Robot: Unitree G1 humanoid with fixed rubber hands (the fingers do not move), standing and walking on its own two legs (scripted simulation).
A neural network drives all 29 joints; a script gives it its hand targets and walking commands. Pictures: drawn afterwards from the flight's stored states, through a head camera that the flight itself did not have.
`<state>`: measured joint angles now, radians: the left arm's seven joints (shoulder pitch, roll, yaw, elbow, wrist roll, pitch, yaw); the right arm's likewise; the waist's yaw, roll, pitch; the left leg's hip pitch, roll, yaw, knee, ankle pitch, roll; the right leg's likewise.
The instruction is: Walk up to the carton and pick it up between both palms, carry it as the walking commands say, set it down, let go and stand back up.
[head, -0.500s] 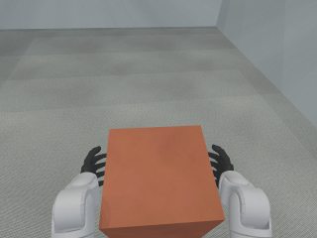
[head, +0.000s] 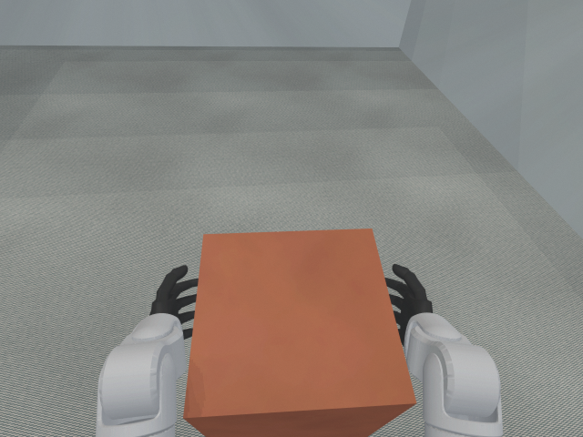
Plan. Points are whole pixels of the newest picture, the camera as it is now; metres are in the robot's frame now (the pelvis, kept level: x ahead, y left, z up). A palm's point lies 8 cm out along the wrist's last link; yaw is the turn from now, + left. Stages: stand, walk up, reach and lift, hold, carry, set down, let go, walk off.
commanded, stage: carry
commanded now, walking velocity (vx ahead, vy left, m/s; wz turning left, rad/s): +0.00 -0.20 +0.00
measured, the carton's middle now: (291, 345) +0.26 +0.00 +0.02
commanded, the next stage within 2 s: none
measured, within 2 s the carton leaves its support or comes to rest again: neither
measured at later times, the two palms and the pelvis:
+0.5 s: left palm (193, 340) +0.24 +0.11 +0.09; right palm (456, 333) +0.24 -0.19 +0.10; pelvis -0.03 -0.04 +0.02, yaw +0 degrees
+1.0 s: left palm (266, 405) +0.16 +0.03 +0.11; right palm (561, 390) +0.17 -0.27 +0.11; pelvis -0.09 -0.13 +0.02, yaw +2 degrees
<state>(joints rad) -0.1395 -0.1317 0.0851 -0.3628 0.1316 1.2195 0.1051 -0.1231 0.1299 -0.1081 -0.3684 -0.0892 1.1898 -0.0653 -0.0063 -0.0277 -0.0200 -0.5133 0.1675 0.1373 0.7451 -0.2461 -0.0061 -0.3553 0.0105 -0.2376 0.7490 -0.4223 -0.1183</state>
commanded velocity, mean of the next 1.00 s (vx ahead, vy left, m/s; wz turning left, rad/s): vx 0.00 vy -0.10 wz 0.00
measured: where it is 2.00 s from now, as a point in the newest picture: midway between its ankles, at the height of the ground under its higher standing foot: outside the picture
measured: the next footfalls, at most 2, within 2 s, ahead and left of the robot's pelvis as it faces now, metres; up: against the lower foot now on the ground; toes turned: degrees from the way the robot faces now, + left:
left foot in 0.42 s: +0.02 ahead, +0.08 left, +0.00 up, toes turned +11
right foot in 0.68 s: +0.01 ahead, -0.22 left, +0.00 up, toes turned +10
